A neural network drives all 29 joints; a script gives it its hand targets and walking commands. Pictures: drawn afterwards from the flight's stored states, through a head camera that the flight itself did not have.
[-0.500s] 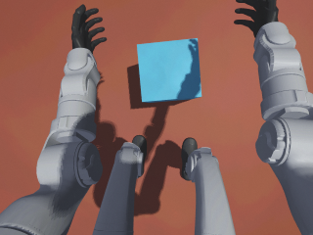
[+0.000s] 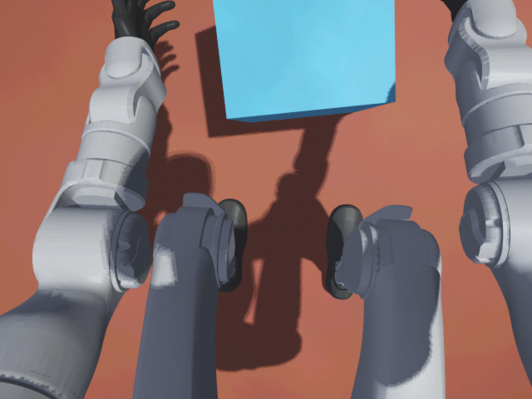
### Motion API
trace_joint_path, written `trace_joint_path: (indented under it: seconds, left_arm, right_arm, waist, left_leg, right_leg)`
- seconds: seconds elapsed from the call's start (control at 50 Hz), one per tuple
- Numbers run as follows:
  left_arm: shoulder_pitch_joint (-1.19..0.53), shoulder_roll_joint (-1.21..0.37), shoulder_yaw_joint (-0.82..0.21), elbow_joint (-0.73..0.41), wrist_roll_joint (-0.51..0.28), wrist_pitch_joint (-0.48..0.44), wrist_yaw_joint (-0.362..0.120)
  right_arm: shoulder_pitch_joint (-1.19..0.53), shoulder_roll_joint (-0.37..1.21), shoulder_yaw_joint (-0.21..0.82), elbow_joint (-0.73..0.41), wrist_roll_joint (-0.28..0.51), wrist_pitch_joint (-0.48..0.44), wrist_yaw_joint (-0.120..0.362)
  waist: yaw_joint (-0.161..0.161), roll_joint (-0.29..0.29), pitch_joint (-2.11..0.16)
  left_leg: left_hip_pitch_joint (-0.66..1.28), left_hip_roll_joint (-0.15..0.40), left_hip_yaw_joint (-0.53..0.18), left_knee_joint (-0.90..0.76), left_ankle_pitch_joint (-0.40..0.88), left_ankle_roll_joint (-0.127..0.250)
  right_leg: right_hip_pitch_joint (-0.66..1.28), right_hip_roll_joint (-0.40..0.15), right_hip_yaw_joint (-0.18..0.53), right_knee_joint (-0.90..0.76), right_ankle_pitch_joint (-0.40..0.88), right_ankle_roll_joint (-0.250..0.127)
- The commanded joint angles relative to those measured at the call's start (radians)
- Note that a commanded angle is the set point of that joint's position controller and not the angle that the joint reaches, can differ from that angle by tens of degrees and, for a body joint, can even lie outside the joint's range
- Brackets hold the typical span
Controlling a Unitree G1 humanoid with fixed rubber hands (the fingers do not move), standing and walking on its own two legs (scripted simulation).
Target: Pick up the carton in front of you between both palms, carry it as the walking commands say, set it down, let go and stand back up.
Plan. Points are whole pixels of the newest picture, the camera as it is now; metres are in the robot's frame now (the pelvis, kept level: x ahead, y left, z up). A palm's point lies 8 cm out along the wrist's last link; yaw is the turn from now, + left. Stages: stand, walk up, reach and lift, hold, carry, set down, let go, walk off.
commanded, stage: reach and lift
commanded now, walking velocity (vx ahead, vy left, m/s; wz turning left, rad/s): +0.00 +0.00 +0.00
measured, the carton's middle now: (300, 49) +0.53 -0.01 -0.30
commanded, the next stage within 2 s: none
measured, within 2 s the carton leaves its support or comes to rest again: leaves its support in 1.08 s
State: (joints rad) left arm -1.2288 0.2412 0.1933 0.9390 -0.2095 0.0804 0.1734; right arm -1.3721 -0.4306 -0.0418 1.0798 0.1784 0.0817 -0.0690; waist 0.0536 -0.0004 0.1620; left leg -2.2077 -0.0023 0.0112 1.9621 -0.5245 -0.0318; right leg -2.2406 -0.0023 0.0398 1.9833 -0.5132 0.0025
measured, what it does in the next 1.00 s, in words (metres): lowers itself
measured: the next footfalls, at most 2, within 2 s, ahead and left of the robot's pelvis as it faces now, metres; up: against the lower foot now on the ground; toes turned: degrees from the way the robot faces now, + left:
none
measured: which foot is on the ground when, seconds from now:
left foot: down 0.00-1.00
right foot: down 0.00-1.00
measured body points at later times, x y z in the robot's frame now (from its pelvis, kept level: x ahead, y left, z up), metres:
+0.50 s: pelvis +0.00 +0.00 -0.06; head +0.37 -0.02 +0.18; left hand +0.54 +0.17 -0.25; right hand +0.57 -0.19 -0.25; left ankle +0.12 +0.13 -0.39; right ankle +0.11 -0.12 -0.39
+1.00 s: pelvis -0.01 +0.00 -0.06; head +0.36 -0.03 +0.19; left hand +0.54 +0.15 -0.23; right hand +0.57 -0.16 -0.23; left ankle +0.12 +0.13 -0.39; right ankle +0.11 -0.12 -0.39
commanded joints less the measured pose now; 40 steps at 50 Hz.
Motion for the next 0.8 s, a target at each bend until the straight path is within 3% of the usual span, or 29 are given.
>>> trace_joint_path:
  seconds: [0.0,0.02,0.04,0.06,0.08,0.1,0.12,0.14,0.16,0.18,0.2,0.22,0.32,0.34,0.36,0.38,0.44,0.48,0.5,0.54,0.58,0.62,0.64,0.66,0.68,0.7,0.74,0.76,0.78]
  left_arm:
    - [-0.246,0.096,-0.015,-0.036,-0.006,-0.031,0.007]
    - [-0.298,0.106,-0.025,-0.012,-0.044,-0.032,0.009]
    - [-0.333,0.118,-0.021,-0.026,-0.031,-0.039,0.007]
    - [-0.289,0.150,-0.006,0.064,-0.038,-0.046,0.007]
    - [-0.320,0.102,-0.046,0.033,-0.022,-0.049,0.007]
    - [-0.331,0.108,-0.014,0.031,-0.034,-0.052,0.004]
    - [-0.330,0.140,-0.041,0.040,-0.021,-0.064,0.011]
    - [-0.401,0.173,-0.035,0.032,-0.019,-0.064,0.010]
    - [-0.377,0.136,-0.042,0.040,-0.058,-0.072,0.005]
    - [-0.382,0.135,-0.057,0.106,-0.056,-0.068,0.002]
    - [-0.324,0.190,0.004,0.088,-0.030,-0.078,0.012]
    - [-0.369,0.103,-0.104,0.075,-0.091,-0.080,0.000]
    - [-0.353,0.086,-0.127,0.142,-0.149,-0.078,-0.019]
    - [-0.430,0.102,-0.114,0.092,-0.139,-0.083,-0.015]
    - [-0.379,0.096,-0.122,0.149,-0.127,-0.081,-0.011]
    - [-0.441,0.163,-0.079,0.087,-0.106,-0.079,-0.001]
    - [-0.395,0.108,-0.109,0.119,-0.115,-0.087,0.000]
    - [-0.386,0.072,-0.119,0.102,-0.118,-0.082,0.004]
    - [-0.390,0.136,-0.076,0.133,-0.099,-0.085,0.008]
    - [-0.342,0.173,-0.034,0.155,-0.067,-0.089,0.015]
    - [-0.365,0.095,-0.077,0.136,-0.052,-0.085,0.006]
    - [-0.372,0.092,-0.071,0.118,-0.058,-0.091,0.003]
    - [-0.410,0.046,-0.093,0.102,-0.063,-0.087,-0.003]
    - [-0.393,0.047,-0.084,0.142,-0.063,-0.086,-0.001]
    - [-0.360,0.054,-0.063,0.127,-0.035,-0.097,0.002]
    - [-0.428,0.028,-0.104,0.100,-0.061,-0.099,0.006]
    - [-0.472,-0.027,-0.093,0.077,-0.029,-0.106,-0.001]
    - [-0.499,-0.103,-0.134,0.108,-0.055,-0.098,-0.012]
    - [-0.495,-0.134,-0.087,0.072,-0.010,-0.097,-0.017]
  right_arm:
    - [-0.325,-0.119,0.042,-0.067,0.062,-0.030,-0.003]
    - [-0.364,-0.110,0.070,-0.040,0.065,-0.032,-0.005]
    - [-0.357,-0.123,0.066,-0.020,0.057,-0.041,-0.006]
    - [-0.370,-0.114,0.094,-0.007,0.070,-0.041,-0.007]
    - [-0.365,-0.181,0.007,0.026,0.058,-0.048,-0.004]
    - [-0.371,-0.149,0.063,-0.004,0.045,-0.053,-0.001]
    - [-0.379,-0.151,0.060,0.046,0.081,-0.051,-0.004]
    - [-0.430,-0.143,0.050,-0.002,0.069,-0.055,0.000]
    - [-0.419,-0.135,0.104,0.004,0.103,-0.062,-0.003]
    - [-0.425,-0.148,0.092,0.059,0.092,-0.066,-0.009]
    - [-0.388,-0.179,0.077,0.055,0.106,-0.061,-0.015]
    - [-0.423,-0.161,0.107,0.027,0.106,-0.071,-0.012]
    - [-0.409,-0.173,0.099,0.027,0.085,-0.077,-0.005]
    - [-0.443,-0.150,0.108,0.010,0.077,-0.080,-0.007]
    - [-0.442,-0.174,0.092,0.021,0.092,-0.076,-0.007]
    - [-0.446,-0.160,0.088,0.010,0.078,-0.066,-0.006]
    - [-0.446,-0.095,0.133,-0.005,0.124,-0.068,0.005]
    - [-0.472,-0.110,0.113,-0.047,0.110,-0.075,0.001]
    - [-0.455,-0.082,0.140,0.014,0.113,-0.062,0.000]
    - [-0.365,-0.118,0.089,0.083,0.086,-0.053,-0.008]
    - [-0.420,-0.097,0.103,0.064,0.085,-0.067,0.001]
    - [-0.370,-0.116,0.065,0.075,0.058,-0.073,-0.006]
    - [-0.399,-0.037,0.117,0.071,0.082,-0.075,0.002]
    - [-0.392,-0.006,0.137,0.107,0.087,-0.074,0.003]
    - [-0.405,-0.029,0.112,0.071,0.079,-0.083,-0.001]
    - [-0.428,-0.027,0.116,0.095,0.073,-0.084,-0.002]
    - [-0.468,0.069,0.134,0.062,0.072,-0.081,0.006]
    - [-0.483,0.116,0.139,0.073,0.058,-0.086,0.014]
    - [-0.510,0.192,0.175,0.060,0.073,-0.078,0.028]
  waist:
    - [0.059,-0.044,-1.144]
    - [0.015,-0.116,-1.139]
    - [0.039,-0.096,-1.107]
    - [0.006,-0.179,-1.108]
    - [0.018,-0.003,-1.054]
    - [0.012,-0.096,-1.057]
    - [0.036,-0.045,-1.099]
    - [0.007,-0.052,-1.077]
    - [0.053,-0.103,-1.124]
    - [0.009,-0.079,-1.068]
    - [0.046,-0.047,-1.107]
    - [0.007,-0.069,-1.088]
    - [-0.058,-0.101,-1.072]
    - [-0.041,-0.118,-1.059]
    - [-0.025,-0.048,-1.053]
    - [-0.027,-0.098,-1.068]
    - [0.010,-0.077,-1.090]
    - [-0.019,-0.093,-1.056]
    - [0.025,-0.125,-1.099]
    - [0.005,-0.084,-1.034]
    - [0.033,-0.062,-1.006]
    - [-0.013,-0.043,-0.981]
    - [0.015,-0.054,-0.939]
    - [-0.026,-0.087,-0.938]
    - [0.024,-0.056,-0.934]
    - [-0.042,-0.041,-0.955]
    - [-0.001,-0.034,-0.935]
    - [-0.049,-0.055,-0.945]
    - [0.032,-0.065,-0.969]
  left_leg:
    - [0.585,-0.027,0.068,-0.096,0.197,-0.032]
    - [0.546,-0.023,0.048,-0.076,0.191,-0.025]
    - [0.512,-0.030,0.063,-0.061,0.186,-0.028]
    - [0.505,-0.019,0.042,-0.050,0.228,-0.018]
    - [0.540,-0.018,0.047,-0.043,0.226,-0.039]
    - [0.530,-0.027,0.039,-0.038,0.216,-0.024]
    - [0.578,-0.016,0.039,-0.021,0.212,-0.030]
    - [0.541,-0.017,0.019,-0.009,0.246,-0.026]
    - [0.578,-0.032,0.049,0.011,0.269,-0.024]
    - [0.524,-0.023,0.041,0.025,0.263,-0.026]
    - [0.541,-0.013,0.050,0.041,0.247,-0.030]
    - [0.542,-0.024,0.038,0.035,0.299,-0.035]
    - [0.513,-0.039,0.038,0.071,0.254,-0.028]
    - [0.476,-0.041,0.042,0.089,0.258,-0.029]
    - [0.512,-0.028,0.027,0.081,0.284,-0.029]
    - [0.490,-0.036,0.039,0.076,0.266,-0.029]
    - [0.509,-0.044,0.057,0.076,0.282,-0.030]
    - [0.453,-0.045,0.048,0.060,0.275,-0.030]
    - [0.500,-0.044,0.051,0.070,0.330,-0.024]
    - [0.486,-0.041,0.054,0.070,0.291,-0.026]
    - [0.501,-0.046,0.042,0.046,0.323,-0.029]
    - [0.528,-0.049,0.029,0.061,0.321,-0.027]
    - [0.503,-0.059,0.042,0.040,0.281,-0.023]
    - [0.493,-0.048,0.042,0.043,0.258,-0.025]
    - [0.484,-0.062,0.039,0.042,0.253,-0.025]
    - [0.512,-0.055,0.023,0.041,0.261,-0.030]
    - [0.524,-0.075,0.036,0.044,0.269,-0.024]
    - [0.539,-0.081,0.021,0.034,0.260,-0.022]
    - [0.546,-0.093,0.046,0.043,0.266,-0.022]
  right_leg:
    - [0.617,0.018,-0.024,-0.115,0.148,0.012]
    - [0.660,0.009,-0.028,-0.103,0.155,0.017]
    - [0.658,0.000,-0.010,-0.100,0.139,0.006]
    - [0.666,0.014,-0.029,-0.070,0.203,0.023]
    - [0.561,0.005,-0.026,-0.045,0.174,0.008]
    - [0.549,0.007,-0.026,-0.049,0.150,0.006]
    - [0.601,-0.004,-0.025,-0.017,0.172,0.008]
    - [0.574,0.003,-0.023,-0.004,0.218,0.008]
    - [0.641,-0.001,-0.025,0.003,0.221,0.015]
    - [0.625,0.005,-0.014,0.010,0.232,0.004]
    - [0.651,0.004,-0.006,0.031,0.226,0.011]
    - [0.628,0.003,-0.023,0.026,0.255,0.012]
    - [0.657,-0.006,-0.037,0.054,0.234,0.010]
    - [0.669,-0.012,-0.011,0.050,0.244,0.000]
    - [0.659,-0.003,-0.010,0.079,0.276,0.003]
    - [0.670,-0.004,-0.009,0.064,0.254,0.007]
    - [0.672,0.001,-0.018,0.068,0.266,0.005]
    - [0.697,0.007,-0.021,0.072,0.290,0.006]
    - [0.720,0.003,-0.013,0.069,0.342,0.013]
    - [0.645,0.010,-0.013,0.049,0.273,0.022]
    - [0.601,0.014,-0.019,0.056,0.280,0.017]
    - [0.500,0.018,-0.018,0.033,0.244,0.013]
    - [0.503,0.023,-0.022,0.023,0.208,0.005]
    - [0.534,0.020,-0.019,0.016,0.214,0.011]
    - [0.529,0.017,-0.020,0.027,0.214,0.015]
    - [0.552,0.020,-0.021,0.034,0.232,0.008]
    - [0.509,0.031,-0.014,0.017,0.204,0.003]
    - [0.516,0.036,-0.035,0.021,0.199,0.005]
    - [0.549,0.039,-0.017,0.018,0.205,0.004]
